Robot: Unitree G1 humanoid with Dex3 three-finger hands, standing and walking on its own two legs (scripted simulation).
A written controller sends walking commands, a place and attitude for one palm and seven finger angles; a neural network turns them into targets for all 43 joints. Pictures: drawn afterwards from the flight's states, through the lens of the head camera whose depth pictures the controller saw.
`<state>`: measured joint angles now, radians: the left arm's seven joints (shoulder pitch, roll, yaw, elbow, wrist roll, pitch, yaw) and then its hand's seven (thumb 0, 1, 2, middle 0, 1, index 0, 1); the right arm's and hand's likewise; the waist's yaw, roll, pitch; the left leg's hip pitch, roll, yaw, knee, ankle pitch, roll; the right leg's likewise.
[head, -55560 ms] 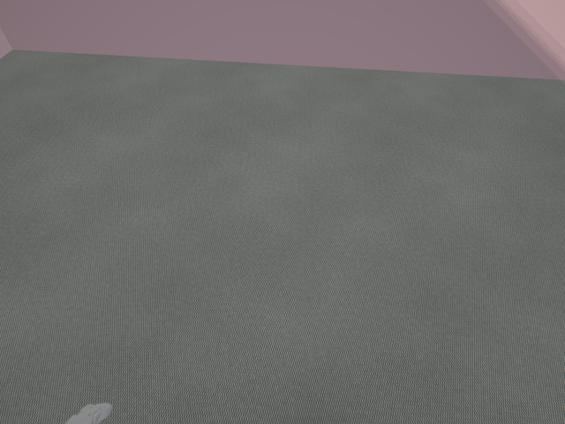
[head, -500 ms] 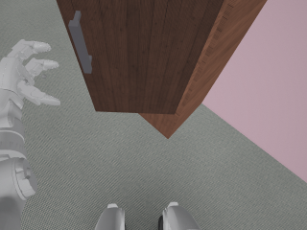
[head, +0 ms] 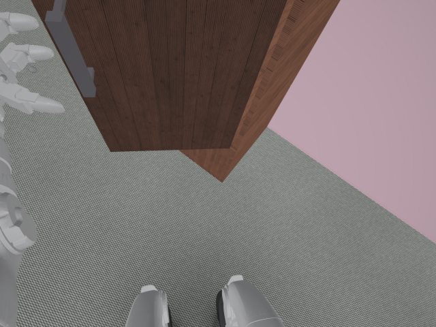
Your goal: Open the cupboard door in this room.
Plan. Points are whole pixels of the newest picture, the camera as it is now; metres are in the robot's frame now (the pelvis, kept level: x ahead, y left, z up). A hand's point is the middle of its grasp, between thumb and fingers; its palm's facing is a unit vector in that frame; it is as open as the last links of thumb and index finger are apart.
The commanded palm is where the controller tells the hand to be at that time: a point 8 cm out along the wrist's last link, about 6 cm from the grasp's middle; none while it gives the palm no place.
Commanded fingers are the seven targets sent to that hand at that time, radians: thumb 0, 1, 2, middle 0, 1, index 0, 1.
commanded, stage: move the hooked fingers beside the handle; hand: left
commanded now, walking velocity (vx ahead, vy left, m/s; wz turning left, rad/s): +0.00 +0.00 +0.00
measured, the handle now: (76, 51) +0.57 +0.18 +0.08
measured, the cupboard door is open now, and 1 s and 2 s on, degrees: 43 43 43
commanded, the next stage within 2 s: slide the fingers in behind the handle in 0.68 s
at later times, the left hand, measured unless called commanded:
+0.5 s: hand (36, 80) +0.51 +0.23 +0.08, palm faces -0.02 -1.00 +0.00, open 14.0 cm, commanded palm +0.50 +0.28 +0.08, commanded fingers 0.00 -0.50 0.30 -0.30 -1.20 -0.30 -1.20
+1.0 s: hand (40, 79) +0.52 +0.23 +0.08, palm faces -0.04 -1.00 +0.00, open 14.0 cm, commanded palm +0.50 +0.26 +0.08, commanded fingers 0.00 -0.50 0.30 -0.30 -1.20 -0.30 -1.20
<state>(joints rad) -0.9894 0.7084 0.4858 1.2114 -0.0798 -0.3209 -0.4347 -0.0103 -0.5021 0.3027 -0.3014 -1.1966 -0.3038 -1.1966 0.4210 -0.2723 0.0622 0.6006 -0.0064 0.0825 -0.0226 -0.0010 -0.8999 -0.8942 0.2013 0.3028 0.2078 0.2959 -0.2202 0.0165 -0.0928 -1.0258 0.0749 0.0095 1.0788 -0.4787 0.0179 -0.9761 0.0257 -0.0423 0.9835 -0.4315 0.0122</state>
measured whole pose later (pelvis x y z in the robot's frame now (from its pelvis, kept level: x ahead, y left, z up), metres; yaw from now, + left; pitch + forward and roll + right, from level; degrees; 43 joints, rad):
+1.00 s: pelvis +0.00 +0.00 +0.00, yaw +1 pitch +24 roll -4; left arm -0.97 0.65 0.43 1.20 -0.11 -0.32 -0.42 -0.01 -0.50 0.30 -0.30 -1.20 -0.30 -1.20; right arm 0.42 -0.27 0.06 0.62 0.00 0.09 -0.02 0.00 -0.90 -0.89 0.20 0.30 0.21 0.30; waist -0.20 0.02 -0.10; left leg -1.02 0.07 -0.01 1.08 -0.48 0.01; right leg -0.96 0.02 -0.06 0.98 -0.44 0.01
